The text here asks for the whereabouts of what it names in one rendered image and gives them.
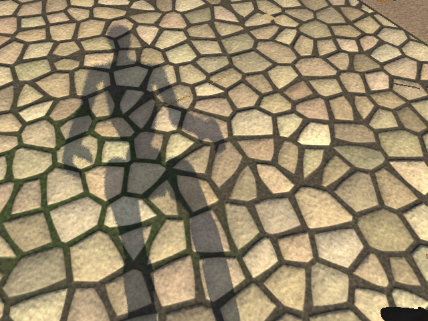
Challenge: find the right robot hand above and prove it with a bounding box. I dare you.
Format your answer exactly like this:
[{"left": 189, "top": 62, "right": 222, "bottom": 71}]
[{"left": 381, "top": 307, "right": 428, "bottom": 321}]

